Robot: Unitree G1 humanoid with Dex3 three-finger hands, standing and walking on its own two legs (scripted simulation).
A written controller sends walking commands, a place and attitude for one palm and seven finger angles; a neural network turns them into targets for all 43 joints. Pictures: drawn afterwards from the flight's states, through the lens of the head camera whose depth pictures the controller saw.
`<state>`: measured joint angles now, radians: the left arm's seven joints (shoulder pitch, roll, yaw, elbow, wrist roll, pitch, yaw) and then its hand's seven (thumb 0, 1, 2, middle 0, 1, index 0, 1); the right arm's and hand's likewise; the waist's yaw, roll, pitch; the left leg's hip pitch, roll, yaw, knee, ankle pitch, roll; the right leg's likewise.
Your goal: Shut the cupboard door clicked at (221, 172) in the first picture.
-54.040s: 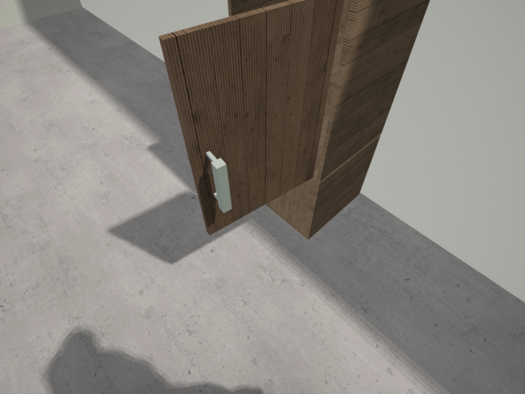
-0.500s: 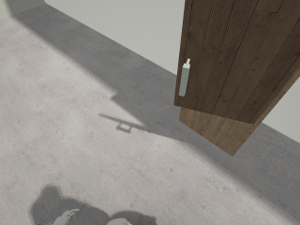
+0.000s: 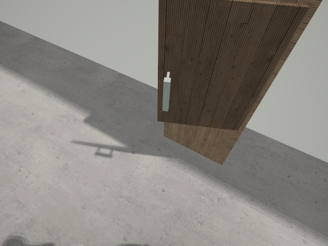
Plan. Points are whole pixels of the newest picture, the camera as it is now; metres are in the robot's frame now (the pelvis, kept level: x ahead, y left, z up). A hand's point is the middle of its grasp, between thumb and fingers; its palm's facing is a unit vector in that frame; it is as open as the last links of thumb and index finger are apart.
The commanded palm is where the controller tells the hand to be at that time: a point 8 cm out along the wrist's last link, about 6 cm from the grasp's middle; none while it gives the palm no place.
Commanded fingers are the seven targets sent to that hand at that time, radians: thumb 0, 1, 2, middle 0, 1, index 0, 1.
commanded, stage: take the last steps up to it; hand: left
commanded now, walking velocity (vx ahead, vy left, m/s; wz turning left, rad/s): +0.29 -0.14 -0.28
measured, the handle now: (166, 91) +0.69 +0.02 -0.11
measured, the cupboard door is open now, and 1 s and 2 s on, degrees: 23 23 23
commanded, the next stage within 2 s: come to a stop and stand still in 0.66 s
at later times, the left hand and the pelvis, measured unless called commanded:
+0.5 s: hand out of the picture +0.09 +0.16 -0.19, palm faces -0.05 -0.99 -0.13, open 7.3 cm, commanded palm none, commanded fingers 0.00 0.90 0.90 -0.20 -0.30 -0.20 -0.30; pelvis +0.10 -0.02 -0.01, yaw -6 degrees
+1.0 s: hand (150, 181) +0.33 +0.06 -0.17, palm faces -0.12 -0.97 -0.20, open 7.3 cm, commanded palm none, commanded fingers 0.00 0.90 0.90 -0.20 -0.30 -0.20 -0.30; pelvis +0.21 -0.10 +0.00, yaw -7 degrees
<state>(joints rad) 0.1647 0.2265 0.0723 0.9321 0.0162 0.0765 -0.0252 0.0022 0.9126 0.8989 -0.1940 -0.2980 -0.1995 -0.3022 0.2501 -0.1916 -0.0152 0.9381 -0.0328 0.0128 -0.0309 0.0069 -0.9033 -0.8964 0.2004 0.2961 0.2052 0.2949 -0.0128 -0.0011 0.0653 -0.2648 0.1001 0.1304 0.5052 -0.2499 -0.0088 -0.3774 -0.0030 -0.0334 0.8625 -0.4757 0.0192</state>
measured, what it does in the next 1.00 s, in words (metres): walks ahead: right foot, then left foot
